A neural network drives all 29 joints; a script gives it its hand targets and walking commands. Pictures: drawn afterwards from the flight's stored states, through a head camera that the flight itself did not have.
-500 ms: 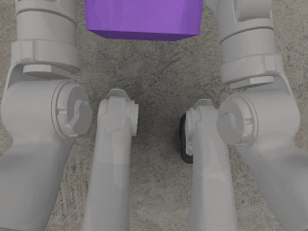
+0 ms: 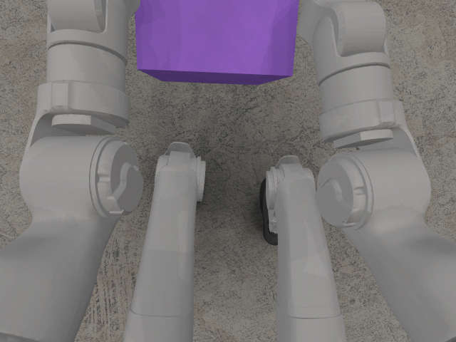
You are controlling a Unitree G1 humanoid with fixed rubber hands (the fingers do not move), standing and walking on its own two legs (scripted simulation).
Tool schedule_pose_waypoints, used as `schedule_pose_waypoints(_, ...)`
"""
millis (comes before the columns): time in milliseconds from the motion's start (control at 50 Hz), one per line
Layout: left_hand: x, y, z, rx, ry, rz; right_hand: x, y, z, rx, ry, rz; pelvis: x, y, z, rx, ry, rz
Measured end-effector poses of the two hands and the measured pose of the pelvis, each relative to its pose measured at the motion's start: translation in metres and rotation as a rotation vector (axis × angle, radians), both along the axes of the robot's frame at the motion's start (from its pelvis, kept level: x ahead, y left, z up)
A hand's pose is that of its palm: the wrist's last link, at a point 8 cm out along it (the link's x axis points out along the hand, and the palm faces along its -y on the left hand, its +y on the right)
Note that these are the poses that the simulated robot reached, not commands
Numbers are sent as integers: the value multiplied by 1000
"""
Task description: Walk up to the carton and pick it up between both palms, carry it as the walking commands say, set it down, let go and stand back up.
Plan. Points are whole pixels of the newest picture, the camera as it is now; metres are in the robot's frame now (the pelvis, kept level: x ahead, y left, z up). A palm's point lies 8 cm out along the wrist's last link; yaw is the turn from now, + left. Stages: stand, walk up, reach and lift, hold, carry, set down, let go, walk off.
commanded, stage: reach and lift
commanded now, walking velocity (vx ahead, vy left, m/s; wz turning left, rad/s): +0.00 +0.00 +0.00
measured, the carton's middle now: out of the picture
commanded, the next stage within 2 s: none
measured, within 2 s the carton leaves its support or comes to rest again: neither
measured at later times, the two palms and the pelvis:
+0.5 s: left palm out of the picture +0.53 +0.19 +0.04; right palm out of the picture +0.53 -0.07 +0.03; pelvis +0.00 +0.00 +0.05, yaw +0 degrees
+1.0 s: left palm out of the picture +0.50 +0.18 +0.11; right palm out of the picture +0.50 -0.08 +0.10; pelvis +0.00 -0.01 +0.11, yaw +0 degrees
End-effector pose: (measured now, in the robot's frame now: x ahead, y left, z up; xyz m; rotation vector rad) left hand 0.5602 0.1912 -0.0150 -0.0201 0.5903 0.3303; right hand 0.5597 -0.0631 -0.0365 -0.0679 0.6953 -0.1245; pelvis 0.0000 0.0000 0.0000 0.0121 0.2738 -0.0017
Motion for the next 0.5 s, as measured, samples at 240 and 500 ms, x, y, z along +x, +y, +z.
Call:
schedule_pose_waypoints(240,-18,-1,29,-4,10,-8,-19,-1,34,-44,4,13,-4,1,23,-2,-58,-4)
schedule_pose_waypoints(500,-25,-2,60,-18,12,-9,-28,-2,65,-25,11,-12,-4,2,52,-2,-83,-7)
